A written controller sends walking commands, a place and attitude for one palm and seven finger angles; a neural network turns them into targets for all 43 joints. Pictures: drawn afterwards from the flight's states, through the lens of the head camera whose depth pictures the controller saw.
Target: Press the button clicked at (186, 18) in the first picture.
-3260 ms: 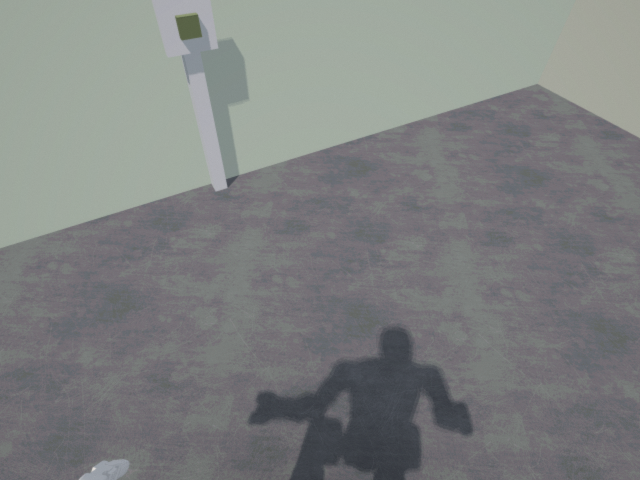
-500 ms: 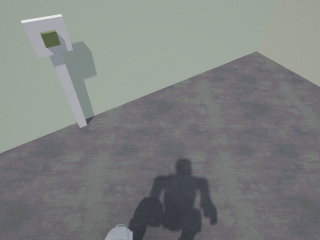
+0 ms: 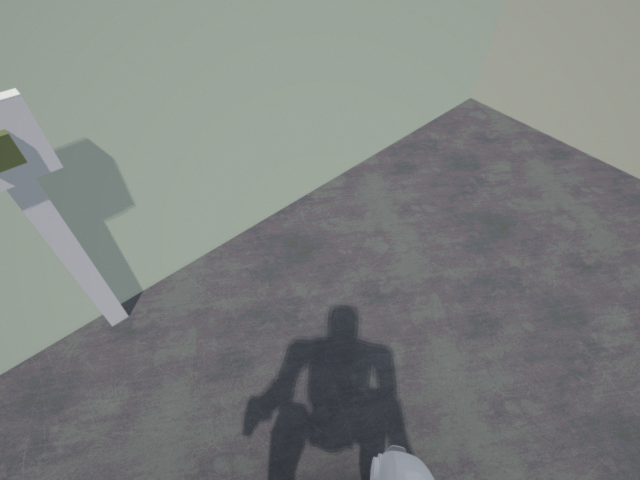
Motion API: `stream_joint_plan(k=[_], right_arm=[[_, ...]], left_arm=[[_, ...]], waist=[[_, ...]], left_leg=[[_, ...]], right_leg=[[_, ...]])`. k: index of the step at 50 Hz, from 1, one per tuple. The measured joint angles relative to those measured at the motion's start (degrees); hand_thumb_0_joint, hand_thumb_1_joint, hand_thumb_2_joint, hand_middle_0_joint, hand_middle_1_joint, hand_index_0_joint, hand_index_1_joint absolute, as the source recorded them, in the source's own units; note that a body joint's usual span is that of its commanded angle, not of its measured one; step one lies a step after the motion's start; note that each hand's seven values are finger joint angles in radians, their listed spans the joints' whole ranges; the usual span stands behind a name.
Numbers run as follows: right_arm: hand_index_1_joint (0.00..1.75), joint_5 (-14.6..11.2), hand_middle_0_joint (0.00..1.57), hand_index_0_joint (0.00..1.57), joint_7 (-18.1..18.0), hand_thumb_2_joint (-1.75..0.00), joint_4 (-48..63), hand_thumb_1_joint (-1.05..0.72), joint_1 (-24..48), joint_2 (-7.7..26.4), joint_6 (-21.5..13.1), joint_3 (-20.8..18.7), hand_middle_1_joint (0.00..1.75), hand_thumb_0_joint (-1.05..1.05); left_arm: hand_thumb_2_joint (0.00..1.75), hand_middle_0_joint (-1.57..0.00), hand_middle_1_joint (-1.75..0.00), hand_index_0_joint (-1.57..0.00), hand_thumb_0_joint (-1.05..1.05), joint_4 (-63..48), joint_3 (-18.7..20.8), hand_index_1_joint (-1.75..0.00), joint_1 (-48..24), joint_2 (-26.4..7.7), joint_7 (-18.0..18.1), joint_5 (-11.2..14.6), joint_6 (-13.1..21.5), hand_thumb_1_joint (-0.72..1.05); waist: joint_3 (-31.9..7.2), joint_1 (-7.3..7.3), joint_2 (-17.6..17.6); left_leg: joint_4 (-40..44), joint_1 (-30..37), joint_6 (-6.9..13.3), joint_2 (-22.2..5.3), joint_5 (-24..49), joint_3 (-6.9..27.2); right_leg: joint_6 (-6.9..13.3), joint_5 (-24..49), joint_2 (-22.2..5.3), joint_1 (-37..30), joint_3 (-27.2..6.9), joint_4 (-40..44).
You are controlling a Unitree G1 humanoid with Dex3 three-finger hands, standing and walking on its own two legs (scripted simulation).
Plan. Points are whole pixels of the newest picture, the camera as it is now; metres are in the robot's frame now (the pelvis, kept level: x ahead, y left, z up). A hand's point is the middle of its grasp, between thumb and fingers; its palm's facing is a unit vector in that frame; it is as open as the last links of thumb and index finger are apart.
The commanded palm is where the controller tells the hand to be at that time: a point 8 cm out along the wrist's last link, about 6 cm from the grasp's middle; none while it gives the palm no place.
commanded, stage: walk to a spot facing it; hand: left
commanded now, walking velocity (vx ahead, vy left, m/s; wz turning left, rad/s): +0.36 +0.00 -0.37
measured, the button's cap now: out of the picture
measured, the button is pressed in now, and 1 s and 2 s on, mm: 0 0 0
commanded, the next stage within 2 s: turn to face it in 0.20 s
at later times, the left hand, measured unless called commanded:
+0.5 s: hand (248, 416) +0.24 +0.12 -0.17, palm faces +0.01 -0.98 -0.21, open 7.3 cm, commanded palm none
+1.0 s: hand (213, 365) +0.32 +0.19 -0.16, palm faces +0.28 -0.92 -0.27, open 7.4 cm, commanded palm none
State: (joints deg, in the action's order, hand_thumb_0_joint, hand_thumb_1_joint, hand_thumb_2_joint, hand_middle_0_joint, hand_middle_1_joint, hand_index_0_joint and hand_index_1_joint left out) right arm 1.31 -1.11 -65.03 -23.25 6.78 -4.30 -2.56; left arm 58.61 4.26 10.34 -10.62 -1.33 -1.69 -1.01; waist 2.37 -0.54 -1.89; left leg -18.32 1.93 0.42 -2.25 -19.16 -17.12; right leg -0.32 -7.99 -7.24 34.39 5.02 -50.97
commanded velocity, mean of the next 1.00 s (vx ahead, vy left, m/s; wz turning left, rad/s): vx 0.08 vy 0.00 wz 0.39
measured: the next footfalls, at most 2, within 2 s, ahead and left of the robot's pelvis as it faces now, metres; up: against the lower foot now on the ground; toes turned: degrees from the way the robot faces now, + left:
right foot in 0.14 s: +0.22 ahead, -0.12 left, +0.00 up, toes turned -12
left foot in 0.66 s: +0.35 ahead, +0.07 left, +0.00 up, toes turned +13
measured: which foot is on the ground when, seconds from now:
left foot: down 0.00-0.16, up 0.18-0.64, down 0.66-1.00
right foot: up 0.00-0.12, down 0.14-0.66, up 0.68-1.00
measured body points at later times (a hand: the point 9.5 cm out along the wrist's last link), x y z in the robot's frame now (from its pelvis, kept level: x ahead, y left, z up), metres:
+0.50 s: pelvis +0.21 -0.06 +0.00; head +0.21 -0.07 +0.45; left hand +0.24 +0.17 -0.15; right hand +0.25 -0.29 -0.16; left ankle +0.29 +0.09 -0.69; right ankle +0.19 -0.12 -0.74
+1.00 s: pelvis +0.27 -0.04 +0.00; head +0.31 -0.03 +0.44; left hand +0.30 +0.24 -0.14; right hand +0.39 -0.27 -0.15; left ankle +0.31 +0.06 -0.74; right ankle +0.30 -0.21 -0.69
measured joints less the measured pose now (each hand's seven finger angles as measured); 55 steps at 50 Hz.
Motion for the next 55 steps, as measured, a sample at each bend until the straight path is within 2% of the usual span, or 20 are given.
stream_joint_plan(k=[5, 7, 8, 9, 11, 12, 14, 18, 22, 29, 32, 33, 34, 36, 38, 40, 43, 47, 52, 55], right_arm=[[0.30, 0.29, 0.20, 0.20, 0.21, -0.90, -1.41, -0.91, -3.17, -0.43, 0.65, 0.12, 0.30, 0.00], [0.30, 0.03, 0.20, 0.20, 0.43, -0.90, -2.34, -0.91, -4.49, -0.72, 1.28, 0.12, 0.30, 0.01], [0.30, -0.33, 0.20, 0.20, 0.65, -0.90, -2.76, -0.91, -4.37, -0.82, 1.84, 0.15, 0.30, 0.01], [0.30, -0.65, 0.20, 0.20, 0.79, -0.90, -2.88, -0.91, -3.60, -0.82, 2.46, 0.19, 0.30, 0.01], [0.30, -0.96, 0.20, 0.20, 0.86, -0.90, -2.37, -0.91, -1.26, -0.55, 3.11, -0.01, 0.30, 0.01], [0.30, -0.90, 0.20, 0.20, 0.85, -0.90, -1.75, -0.91, 0.08, -0.30, 3.22, -0.16, 0.30, 0.01], [0.30, -0.53, 0.20, 0.20, 0.67, -0.90, 0.02, -0.91, 2.95, 0.33, 3.21, -0.48, 0.30, 0.01], [0.30, -0.15, 0.20, 0.20, 0.48, -0.90, 3.85, -0.91, 8.24, 1.73, 3.09, -0.85, 0.29, 0.01], [0.30, -0.34, 0.20, 0.20, 0.46, -0.90, 5.45, -0.93, 11.23, 3.18, 3.56, -1.14, 0.29, 0.01], [0.30, -0.49, 0.20, 0.20, 1.57, -0.90, 5.54, -0.92, 12.94, 2.72, 5.27, -0.36, 0.29, 0.01], [0.30, -0.29, 0.20, 0.20, 1.87, -0.90, 6.33, -0.92, 13.55, 2.24, 5.63, -0.05, 0.29, 0.01], [0.30, -0.17, 0.20, 0.20, 1.96, -0.90, 6.96, -0.92, 13.53, 2.34, 5.42, -0.04, 0.29, 0.01], [0.30, 0.00, 0.20, 0.20, 1.90, -0.90, 7.57, -0.91, 13.76, 2.31, 5.05, -0.17, 0.30, 0.01], [0.30, -0.26, 0.20, 0.20, 1.66, -0.90, 8.59, -0.91, 14.46, 2.35, 4.61, -0.06, 0.30, 0.01], [0.30, -0.40, 0.20, 0.20, 1.32, -0.90, 9.18, -0.91, 14.59, 2.39, 4.69, -0.09, 0.30, 0.01], [0.30, -0.35, 0.20, 0.20, 1.04, -0.90, 9.46, -0.91, 14.43, 2.50, 5.02, -0.13, 0.30, 0.01], [0.30, -0.35, 0.20, 0.21, 0.91, -0.90, 9.64, -0.91, 13.92, 2.91, 5.38, -0.42, 0.30, 0.01], [0.30, -0.20, 0.20, 0.21, 1.27, -0.90, 9.95, -0.91, 13.05, 3.58, 5.84, -0.91, 0.30, 0.01], [0.30, 0.02, 0.20, 0.21, 1.60, -0.90, 10.63, -0.91, 12.27, 4.66, 6.39, -1.80, 0.30, 0.01], [0.30, -0.01, 0.20, 0.21, 1.73, -0.90, 11.03, -0.91, 11.87, 5.73, 6.93, -2.47, 0.30, 0.01]], left_arm=[[0.90, -0.19, -0.30, -0.19, 0.01, -1.12, -0.63, -0.30, -3.07, 0.87, -0.19, 0.12, 0.59, 0.91], [0.90, -0.19, -0.30, -0.19, 0.01, -1.80, -0.72, -0.30, -3.34, 0.84, -0.27, -0.08, 2.03, 0.91], [0.90, -0.20, -0.30, -0.19, 0.00, -1.99, -0.58, -0.30, -3.43, 0.87, -0.08, -0.16, 2.99, 0.91], [0.90, -0.20, -0.30, -0.19, 0.00, -2.07, -0.55, -0.30, -3.41, 0.91, 0.19, 0.18, 3.71, 0.91], [0.90, -0.20, -0.30, -0.19, 0.00, -1.68, -0.66, -0.30, -2.83, 1.04, 0.69, 0.82, 4.07, 0.91], [0.90, -0.20, -0.30, -0.19, 0.00, -1.31, -0.79, -0.30, -2.20, 1.13, 0.94, 0.99, 4.01, 0.91], [0.90, -0.20, -0.30, -0.20, 0.00, -0.51, -0.34, -0.30, -0.69, 1.20, 1.93, 1.34, 4.11, 0.93], [0.90, -0.20, -0.30, -0.20, -0.01, 1.47, -0.95, -0.30, 2.26, 0.71, 2.35, 0.80, 4.26, 0.95], [0.90, -0.20, -0.30, -0.20, 0.00, 2.81, -2.01, -0.30, 4.24, 1.64, 2.24, 0.85, 4.25, 0.93], [0.90, -0.20, -0.30, -0.20, 0.00, 2.15, -2.63, -0.30, 5.57, 2.93, 2.52, 0.62, 3.28, 0.92], [0.90, -0.20, -0.30, -0.20, 0.00, 1.60, -2.33, -0.30, 6.32, 2.68, 2.66, 0.61, 2.57, 0.92], [0.90, -0.20, -0.30, -0.20, 0.00, 1.45, -2.21, -0.30, 6.78, 2.59, 2.64, 0.75, 2.25, 0.91], [0.90, -0.20, -0.30, -0.20, 0.00, 1.39, -1.99, -0.30, 6.69, 2.36, 2.57, 1.13, 1.69, 0.91], [0.90, -0.20, -0.30, -0.20, 0.01, 0.81, -1.77, -0.30, 5.80, 1.73, 2.71, 1.41, 0.26, 0.91], [0.90, -0.20, -0.30, -0.20, 0.01, 0.16, -1.21, -0.30, 4.70, 1.05, 2.74, 1.21, -0.76, 0.91], [0.90, -0.20, -0.30, -0.20, 0.01, -0.75, -0.55, -0.30, 3.39, 0.29, 2.52, 1.00, -1.26, 0.91], [0.90, -0.20, -0.30, -0.19, 0.01, -2.59, 0.18, -0.30, 1.66, -0.86, 2.34, 0.86, -1.48, 0.91], [0.90, -0.20, -0.30, -0.19, 0.01, -4.77, 0.84, -0.30, -0.21, -2.20, 2.49, 0.83, -1.76, 0.91], [0.90, -0.20, -0.30, -0.19, 0.01, -6.94, 0.81, -0.30, -2.33, -2.80, 2.65, 0.99, -1.85, 0.91], [0.90, -0.20, -0.30, -0.19, 0.01, -8.36, 0.20, -0.30, -3.02, -2.36, 2.63, 1.34, -1.25, 0.91]], waist=[[1.97, -2.34, 1.98], [2.34, -2.13, 2.37], [2.65, -1.58, 2.57], [3.11, -1.27, 2.62], [3.76, -1.10, 2.47], [3.61, -0.98, 2.35], [2.87, -0.79, 2.42], [0.93, -1.08, 3.17], [-0.34, -1.06, 4.13], [0.27, 0.88, 2.63], [1.23, 1.61, 0.97], [1.35, 1.64, 0.61], [1.71, 1.45, -0.05], [3.09, 1.54, -0.61], [3.58, 1.42, -0.41], [3.60, 1.23, 0.08], [3.05, 0.87, 0.91], [1.84, 0.18, 1.86], [1.08, -1.09, 2.95], [0.87, -1.60, 3.81]], left_leg=[[-2.61, 4.22, -3.08, -2.05, -5.75, -2.22], [-10.82, 3.23, -3.86, -4.28, -9.52, -2.46], [-19.74, 0.18, -3.18, -5.95, -9.44, -1.05], [-30.54, -4.23, -2.63, -6.37, -9.90, 2.76], [-47.74, -12.87, -1.77, -5.58, -8.35, 9.17], [-52.45, -16.75, -1.57, -5.40, -6.43, 10.90], [-54.99, -23.35, -1.46, -5.81, -2.91, 12.82], [-47.98, -31.82, -2.32, -6.63, 1.44, 13.91], [-39.38, -34.44, -2.97, -5.97, 5.66, 14.03], [-26.72, -29.71, -2.74, -3.68, 5.31, 10.90], [-21.38, -25.56, -1.75, -2.09, 5.04, 9.44], [-18.57, -23.66, -0.51, -1.40, 7.21, 9.26], [-18.83, -23.79, 1.55, -0.39, 6.05, 9.28], [-20.51, -24.23, 3.76, 0.73, 3.98, 9.44], [-19.24, -23.57, 3.99, 1.35, 4.16, 9.97], [-16.81, -22.74, 3.75, 1.95, 5.52, 10.85], [-13.38, -21.85, 3.89, 2.78, 7.46, 12.50], [-10.74, -21.56, 3.41, 3.47, 9.11, 15.06], [-10.36, -22.47, 2.03, 4.14, 9.92, 18.54], [-11.67, -23.79, 0.76, 4.80, 9.84, 20.78]], right_leg=[[2.74, -3.69, 3.06, -4.73, 3.31, 11.94], [4.60, -1.46, 4.82, -8.51, 4.43, 15.91], [5.56, -0.49, 5.43, -8.34, 4.49, 14.09], [6.22, -2.40, 5.92, -8.30, 4.39, 11.83], [6.78, -5.98, 6.75, -10.75, 4.15, 11.67], [6.75, -6.53, 7.15, -12.34, 3.95, 13.08], [6.11, -5.63, 7.93, -15.50, 3.60, 17.08], [6.35, -4.52, 8.75, -20.44, 3.20, 23.71], [5.63, -5.28, 8.83, -24.45, 4.32, 27.05], [3.90, -10.59, 7.64, -28.72, 9.03, 25.45], [2.64, -14.70, 5.87, -28.54, 10.98, 20.69], [2.05, -16.56, 4.92, -27.47, 11.42, 17.12], [0.97, -17.55, 3.46, -25.03, 10.82, 11.44], [-0.94, -23.00, 2.87, -18.74, 5.69, -2.57], [-2.01, -23.04, 2.81, -13.55, 1.98, -11.29], [-2.76, -20.06, 2.24, -9.91, -0.40, -14.21], [-3.49, -16.27, 1.39, -7.19, -2.95, -12.52], [-4.21, -14.95, 1.39, -7.31, -4.46, -6.91], [-4.26, -16.44, 3.28, -11.00, -4.43, 2.04], [-3.84, -14.58, 4.99, -15.40, -3.86, 11.35]])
